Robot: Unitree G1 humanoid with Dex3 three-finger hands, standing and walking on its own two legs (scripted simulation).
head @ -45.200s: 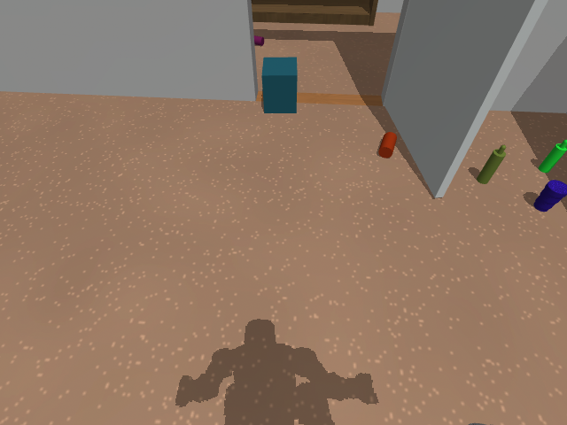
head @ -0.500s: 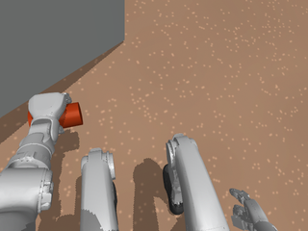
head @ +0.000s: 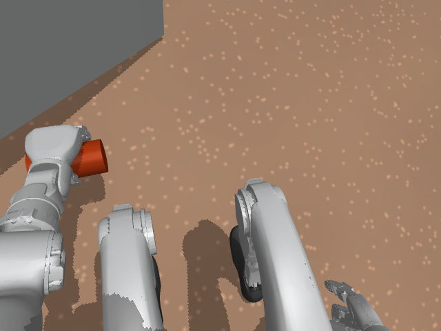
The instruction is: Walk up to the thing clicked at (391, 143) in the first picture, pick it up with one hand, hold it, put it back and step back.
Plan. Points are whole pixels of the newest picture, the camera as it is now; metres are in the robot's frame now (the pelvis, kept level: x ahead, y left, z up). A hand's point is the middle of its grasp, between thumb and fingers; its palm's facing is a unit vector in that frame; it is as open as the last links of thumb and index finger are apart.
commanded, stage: crouch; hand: left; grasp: from above
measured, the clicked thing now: (70, 161) +0.44 +0.24 -0.21
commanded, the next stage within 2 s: lower in 0.04 s
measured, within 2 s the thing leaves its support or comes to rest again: neither
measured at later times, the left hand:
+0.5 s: hand (78, 165) +0.44 +0.24 -0.24, palm faces -0.49 -0.05 -0.87, open 9.9 cm
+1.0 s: hand (84, 161) +0.45 +0.23 -0.28, palm faces -0.47 -0.08 -0.88, open 9.9 cm
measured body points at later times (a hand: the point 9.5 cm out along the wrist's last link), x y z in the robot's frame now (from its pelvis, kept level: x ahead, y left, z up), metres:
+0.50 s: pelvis +0.00 +0.00 -0.04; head +0.24 +0.06 +0.34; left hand +0.46 +0.24 -0.19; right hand +0.03 -0.28 -0.14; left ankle +0.08 +0.13 -0.35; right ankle +0.10 -0.14 -0.35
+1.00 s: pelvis +0.01 +0.00 -0.07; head +0.27 +0.06 +0.30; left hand +0.47 +0.24 -0.23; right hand +0.03 -0.27 -0.17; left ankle +0.08 +0.13 -0.35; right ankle +0.10 -0.14 -0.35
